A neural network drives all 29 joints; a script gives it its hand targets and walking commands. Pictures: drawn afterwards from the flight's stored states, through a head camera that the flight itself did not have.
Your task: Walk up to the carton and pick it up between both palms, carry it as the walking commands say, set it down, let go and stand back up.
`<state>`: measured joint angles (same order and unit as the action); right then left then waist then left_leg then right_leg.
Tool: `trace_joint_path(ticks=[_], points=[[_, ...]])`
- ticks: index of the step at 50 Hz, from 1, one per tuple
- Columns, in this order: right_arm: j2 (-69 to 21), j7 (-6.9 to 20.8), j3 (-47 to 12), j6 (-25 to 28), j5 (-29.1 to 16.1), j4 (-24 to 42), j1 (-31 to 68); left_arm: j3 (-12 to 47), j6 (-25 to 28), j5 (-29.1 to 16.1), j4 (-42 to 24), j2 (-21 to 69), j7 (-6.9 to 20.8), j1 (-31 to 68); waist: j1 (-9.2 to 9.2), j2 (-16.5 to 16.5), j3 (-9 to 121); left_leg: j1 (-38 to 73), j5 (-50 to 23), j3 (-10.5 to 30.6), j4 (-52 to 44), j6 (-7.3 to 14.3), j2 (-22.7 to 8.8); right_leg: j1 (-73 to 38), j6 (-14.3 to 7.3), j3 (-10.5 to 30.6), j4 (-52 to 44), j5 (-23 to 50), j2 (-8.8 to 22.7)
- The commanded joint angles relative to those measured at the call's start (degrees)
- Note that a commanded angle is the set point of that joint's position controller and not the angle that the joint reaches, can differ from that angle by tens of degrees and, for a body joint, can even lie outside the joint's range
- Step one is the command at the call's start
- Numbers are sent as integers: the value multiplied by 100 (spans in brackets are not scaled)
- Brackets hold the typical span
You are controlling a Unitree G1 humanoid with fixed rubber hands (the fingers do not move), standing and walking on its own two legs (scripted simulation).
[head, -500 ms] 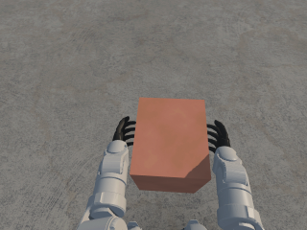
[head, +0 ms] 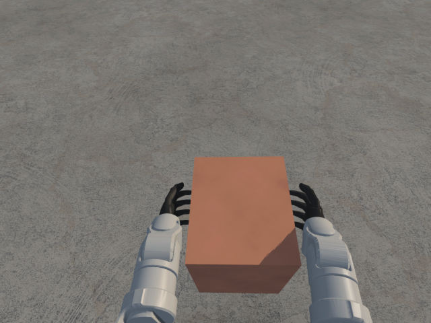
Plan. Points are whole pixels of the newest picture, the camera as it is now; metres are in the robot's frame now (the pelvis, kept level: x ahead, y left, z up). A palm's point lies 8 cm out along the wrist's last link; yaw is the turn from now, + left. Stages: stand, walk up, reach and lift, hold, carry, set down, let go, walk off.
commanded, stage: reach and lift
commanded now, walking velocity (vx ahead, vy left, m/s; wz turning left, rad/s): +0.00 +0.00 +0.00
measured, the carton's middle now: (238, 228) +0.35 -0.04 -0.07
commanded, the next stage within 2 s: none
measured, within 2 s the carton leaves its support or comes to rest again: neither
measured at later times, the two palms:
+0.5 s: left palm (165, 214) +0.32 +0.11 +0.06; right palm (323, 216) +0.30 -0.17 +0.07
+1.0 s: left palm (153, 218) +0.31 +0.13 +0.06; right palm (309, 207) +0.32 -0.15 +0.07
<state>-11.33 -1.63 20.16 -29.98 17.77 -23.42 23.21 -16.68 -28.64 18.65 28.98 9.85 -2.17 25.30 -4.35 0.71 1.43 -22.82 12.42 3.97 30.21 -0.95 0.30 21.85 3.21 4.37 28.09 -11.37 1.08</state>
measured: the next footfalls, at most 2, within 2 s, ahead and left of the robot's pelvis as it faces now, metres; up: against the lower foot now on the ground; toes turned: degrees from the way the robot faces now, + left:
none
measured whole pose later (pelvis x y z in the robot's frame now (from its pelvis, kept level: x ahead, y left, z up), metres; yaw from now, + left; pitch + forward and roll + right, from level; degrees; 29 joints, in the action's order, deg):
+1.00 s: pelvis +0.01 -0.01 +0.01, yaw +0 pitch -7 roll +0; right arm -10.9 -1.0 14.9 -42.1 18.9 -19.1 22.2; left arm -14.3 -42.9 18.8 19.2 10.3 -1.8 20.7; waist -0.5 0.1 -2.6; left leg -2.7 10.8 4.0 20.8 -1.6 -0.5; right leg 2.6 2.2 4.2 20.3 -10.5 0.9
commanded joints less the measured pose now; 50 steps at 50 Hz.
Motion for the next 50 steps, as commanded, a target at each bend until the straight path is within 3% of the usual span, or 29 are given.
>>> trace_joint_path(ticks=[1, 13, 24, 33, 50], points=[[-6009, 1451, -3156, 6, -1186, -202, 2626, 3221, 177, -1281, -135, 5614, 1677, 3128, -32, -122, 2369, 1254, -911, -64, -572, 56, 603, -1385, -67, -197, -319, 1249, -748], [-5982, 1380, -3307, -609, -1377, 201, 2577, 3394, -402, -1578, -673, 5527, 1657, 3150, 14, -40, 1705, 1730, -589, -22, -1039, 60, 570, -1978, -34, -168, -718, 998, -694], [-5820, 1369, -3171, -1039, -1373, 291, 2722, 3144, -822, -1591, -795, 5384, 1671, 3276, 41, -16, 1199, 1904, -298, -21, -1197, 87, 530, -2193, -83, -171, -936, 647, -651], [-5784, 1421, -3135, -1090, -1358, 260, 2780, 3030, -944, -1545, -948, 5331, 1648, 3277, 219, -32, 1140, 2089, -466, -57, -1219, 58, 521, -2211, -137, -167, -975, 655, -662], [-5752, 1418, -3355, -1027, -1395, 391, 2409, 3288, -1040, -1683, -1451, 5275, 1635, 2967, 378, -49, 1337, 2320, -1124, -138, -1228, -34, 608, -2382, -148, -133, -978, 1270, -717]])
